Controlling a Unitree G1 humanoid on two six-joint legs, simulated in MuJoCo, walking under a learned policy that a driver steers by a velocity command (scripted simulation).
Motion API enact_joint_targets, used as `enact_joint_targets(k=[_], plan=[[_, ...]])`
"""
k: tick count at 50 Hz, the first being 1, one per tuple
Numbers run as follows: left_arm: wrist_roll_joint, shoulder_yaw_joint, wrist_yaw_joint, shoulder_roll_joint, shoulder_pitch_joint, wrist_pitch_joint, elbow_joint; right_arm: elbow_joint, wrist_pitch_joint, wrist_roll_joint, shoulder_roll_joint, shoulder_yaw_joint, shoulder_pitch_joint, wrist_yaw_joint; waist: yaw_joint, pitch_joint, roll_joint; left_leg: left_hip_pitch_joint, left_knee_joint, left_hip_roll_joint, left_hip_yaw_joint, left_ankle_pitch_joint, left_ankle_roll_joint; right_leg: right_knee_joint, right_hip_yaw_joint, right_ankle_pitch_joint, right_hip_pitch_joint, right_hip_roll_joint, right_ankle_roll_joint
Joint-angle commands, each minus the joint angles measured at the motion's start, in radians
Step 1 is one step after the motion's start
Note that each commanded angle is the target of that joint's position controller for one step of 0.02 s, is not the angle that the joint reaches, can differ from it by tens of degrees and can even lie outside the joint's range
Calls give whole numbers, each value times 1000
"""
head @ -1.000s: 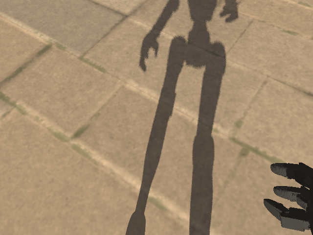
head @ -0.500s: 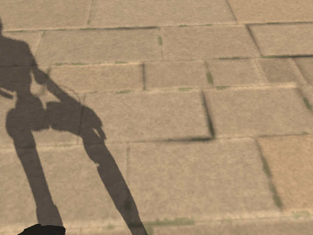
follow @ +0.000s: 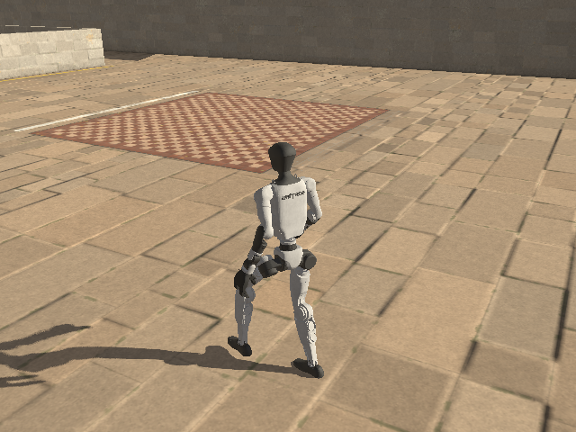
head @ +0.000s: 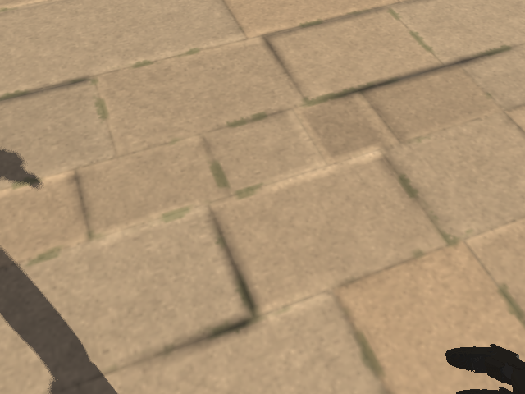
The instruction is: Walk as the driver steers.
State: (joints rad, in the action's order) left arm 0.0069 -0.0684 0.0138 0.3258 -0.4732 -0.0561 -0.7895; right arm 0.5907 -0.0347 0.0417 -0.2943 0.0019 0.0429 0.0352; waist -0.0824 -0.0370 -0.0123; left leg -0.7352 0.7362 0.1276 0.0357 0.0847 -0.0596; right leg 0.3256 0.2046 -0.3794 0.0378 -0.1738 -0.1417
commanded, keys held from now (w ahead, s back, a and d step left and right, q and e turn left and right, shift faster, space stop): w+e+shift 0.10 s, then w+shift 0.16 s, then shift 0.34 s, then e+shift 0.40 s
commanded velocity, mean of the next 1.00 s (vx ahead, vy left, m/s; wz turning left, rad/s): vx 0.48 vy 0.00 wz -0.54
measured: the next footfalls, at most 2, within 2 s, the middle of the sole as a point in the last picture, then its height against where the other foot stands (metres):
left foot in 0.10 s outside the picture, level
right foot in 0.48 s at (352, 321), level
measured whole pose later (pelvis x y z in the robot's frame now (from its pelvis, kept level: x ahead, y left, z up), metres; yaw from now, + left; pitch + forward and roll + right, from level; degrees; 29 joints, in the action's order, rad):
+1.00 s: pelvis +0.65 -0.05 +0.00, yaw -33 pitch +2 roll +0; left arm -0.03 -0.10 -0.05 0.33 -0.23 0.05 -0.72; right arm 0.67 -0.03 0.01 -0.27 -0.03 0.04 -0.03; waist -0.05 -0.03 -0.01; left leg -0.38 0.50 -0.05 0.10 0.14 -0.02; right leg 0.65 0.28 -0.37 -0.34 -0.18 -0.04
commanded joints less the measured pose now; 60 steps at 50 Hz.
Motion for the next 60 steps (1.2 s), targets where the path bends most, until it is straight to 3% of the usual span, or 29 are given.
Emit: enact_joint_targets(k=[1, 3, 4, 5, 6, 7, 9, 13, 16, 19, 20, 24, 25, 26, 27, 29, 30, 33, 39, 47, 48, 49, 50, 51, 52, 53, 55, 57, 60], plan=[[-17, -55, -4, 200, 124, -32, 77, -48, -13, -18, -109, -30, -7, -7, 74, -10, 52, 417, -131, -85, -38, -146, 32, -110, 186, 612, -282, 211, -93], [-7, -65, -6, 250, 137, -27, 66, 13, -15, -20, -187, -67, 214, -32, 183, 135, 25, 670, -115, -147, -52, 31, 50, 184, 171, 914, -211, 191, -42], [5, -66, -1, 260, 193, -28, 70, 60, -12, -23, -219, -88, 433, -55, 319, 222, 18, 902, -109, -122, -65, 99, 53, 454, 142, 915, -306, 156, -16], [17, -30, -1, 124, 215, -42, 91, 94, -18, 1, -287, -112, 629, -80, 376, 328, -119, 1110, -146, 77, 157, 453, 69, 851, 79, 488, -471, 75, 1], [-23, 9, -3, 1, 119, -44, 151, 77, -25, 33, -348, -117, 542, -72, 225, 411, -474, 1168, -440, 326, 736, 719, 111, 1105, -5, -119, -696, -18, 19], [-2, 17, -10, 59, 87, -35, 118, 42, -22, 22, -269, -114, 355, -59, 161, 313, -365, 1030, -529, 321, 885, 858, 184, 1158, -33, 2, -788, 64, 4], [37, 10, 13, 97, 193, -12, 87, 57, -21, 10, -115, -83, 266, -45, 144, 100, -63, 760, -489, 229, 556, 640, 213, 1073, -77, 121, -748, 166, 15], [44, 42, 49, 5, 295, 17, 137, 184, -67, -7, -68, -60, 357, -23, 97, -25, -55, 610, -540, 149, 243, 282, 189, 930, -31, 108, -768, 194, 30], [46, 57, 45, 6, 415, 11, 189, 210, -89, -19, -84, -55, 328, -10, 68, -93, -38, 578, -558, 113, 0, -411, 186, 682, -105, 190, -773, 161, 64], [37, 82, 75, -37, 469, -11, 187, 238, -98, -38, -116, -56, 335, -6, 75, -38, -63, 464, -595, 33, -153, -552, 150, 336, -276, 440, -406, 107, 67], [-43, 53, 59, 3, 451, -29, 196, 204, -102, -83, -238, -89, 305, -43, 47, 24, -101, 555, -540, 59, -126, -641, 164, 325, -223, 450, -367, 111, 78], [4, -7, 19, 120, 145, -13, 88, 199, -67, -79, -215, -82, 285, -79, -119, 184, -72, 596, -45, 21, -151, -712, 79, 120, -167, 664, 11, 122, 9], [10, -12, -2, 188, 99, -3, 62, 167, -62, -24, -109, -55, 334, -74, -46, 249, 195, 348, 353, -108, -150, 279, 34, 245, 57, 1179, 260, 317, -27], [40, 4, -1, 181, 119, -10, 98, 200, -66, -51, -40, -18, 565, -51, 37, 519, 280, 156, 721, -200, 75, 622, 17, 288, 436, 1434, 495, 587, -281], [21, -1, 10, 130, 162, -9, 109, 222, -65, -69, -142, -42, 534, -44, 4, 559, 89, 186, 707, -152, 174, 553, 24, 218, 374, 1284, 387, 542, -287], [-25, 14, 17, 71, 304, -19, 102, 176, -54, -60, -144, -49, 336, -66, 66, 260, -35, 140, 548, -65, 69, 440, 4, 124, 201, 1054, 77, 429, -192], [-24, 23, 16, 41, 332, -23, 98, 176, -43, -51, -143, -54, 313, -77, 90, 205, -44, 174, 503, -48, 65, 396, -10, 83, 165, 1029, -40, 403, -176], [-9, -6, 13, 100, 318, -18, 79, 124, -15, -36, -113, -57, 270, -87, 128, 166, 43, 245, 426, -59, 55, 346, -30, 26, 144, 1037, -208, 354, -168], [-34, -37, -35, 133, 309, 37, 94, 53, 21, -27, -82, -56, 97, -96, 120, 184, 59, 238, 179, -127, 61, 202, -55, 35, 151, 775, -296, 272, -119], [-43, -52, -67, 125, 316, 91, 140, 25, -8, -49, -106, -72, 29, -68, 119, 148, 165, 410, -277, -186, 109, 99, -25, 142, 323, 492, -248, 212, -19], [-49, -46, -67, 101, 317, 95, 149, 41, -14, -47, -118, -80, 70, -65, 131, 149, 149, 518, -404, -136, 99, -35, 1, 203, 301, 381, -291, 166, 18], [-35, -30, -65, 29, 216, 101, 140, 34, -8, -33, -163, -90, 72, -69, 74, 220, -28, 701, -382, 84, 250, -218, 87, 417, 174, -46, -402, 73, 72], [-40, -41, -65, 63, 177, 94, 171, 20, 3, 17, -194, -97, 68, -65, 42, 203, -254, 742, -401, 272, 524, -406, 265, 569, 50, -308, -614, -23, 124], [-24, -64, -58, 154, 140, 87, 156, 8, 5, 5, -163, -99, 46, -67, 32, 194, -227, 722, -412, 325, 554, -379, 327, 758, 23, -260, -659, 73, 174], [-35, -82, -56, 201, 161, 95, 136, -6, 7, -5, -107, -86, 15, -72, 43, 153, -149, 681, -395, 261, 412, -322, 301, 837, -7, -183, -666, 111, 203], [-39, -87, -61, 191, 169, 111, 125, -12, 13, -11, -81, -81, -6, -75, 39, 127, -96, 654, -384, 188, 307, -231, 258, 874, -28, -122, -674, 129, 220], [-36, -71, -52, 133, 208, 123, 161, 7, 18, -34, -90, -84, 26, -85, 61, 104, -129, 634, -471, 133, 227, 169, 212, 905, -105, 15, -739, 185, 221], [-40, -55, -34, 97, 274, 105, 206, 26, 9, -41, -119, -96, 96, -88, 107, 87, -183, 662, -554, 131, 207, 396, 205, 868, -166, 56, -796, 222, 215], [-38, -50, -17, 85, 342, 77, 243, 47, -17, -40, -148, -113, 181, -83, 152, 80, -147, 739, -594, 175, 193, 490, 210, 811, -172, 75, -862, 268, 200]])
